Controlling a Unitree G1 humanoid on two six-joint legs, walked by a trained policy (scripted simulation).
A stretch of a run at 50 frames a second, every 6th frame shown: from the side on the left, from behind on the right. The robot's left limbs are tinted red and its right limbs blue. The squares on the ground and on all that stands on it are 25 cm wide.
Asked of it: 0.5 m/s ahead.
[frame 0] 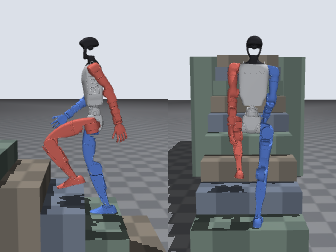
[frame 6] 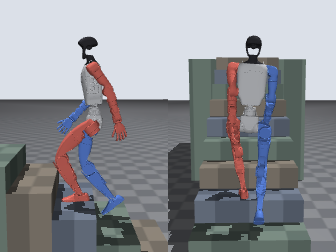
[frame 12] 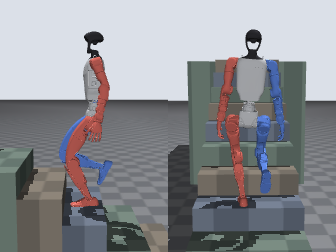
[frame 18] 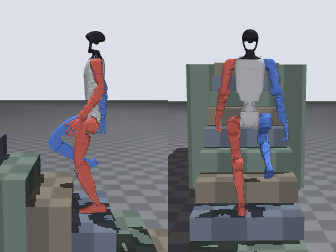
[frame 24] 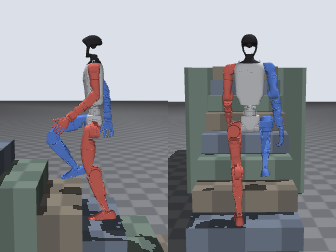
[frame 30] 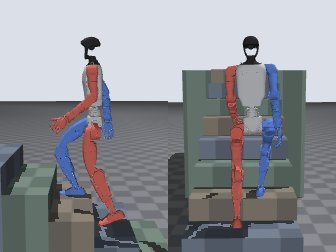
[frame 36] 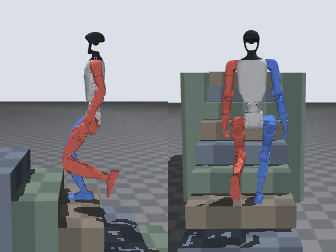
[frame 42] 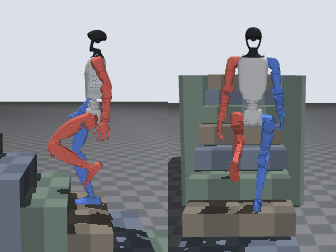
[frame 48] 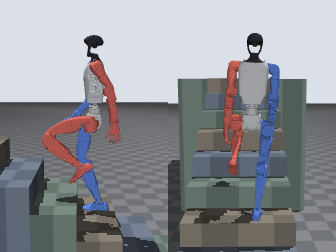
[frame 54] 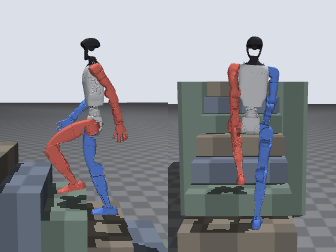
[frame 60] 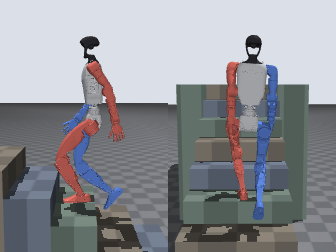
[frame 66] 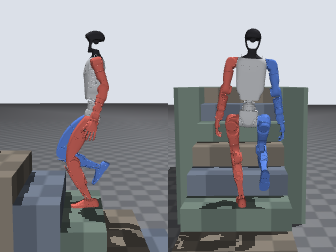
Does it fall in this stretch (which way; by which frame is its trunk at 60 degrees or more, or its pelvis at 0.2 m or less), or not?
no
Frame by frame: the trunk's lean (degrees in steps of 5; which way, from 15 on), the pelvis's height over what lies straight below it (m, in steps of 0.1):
0: 5, 0.8
6: 5, 0.8
12: 5, 0.7
18: 0, 0.8
24: 0, 0.8
30: 5, 0.8
36: 0, 0.7
42: 5, 0.8
48: 5, 0.8
54: 5, 0.8
60: 5, 0.7
66: 5, 0.7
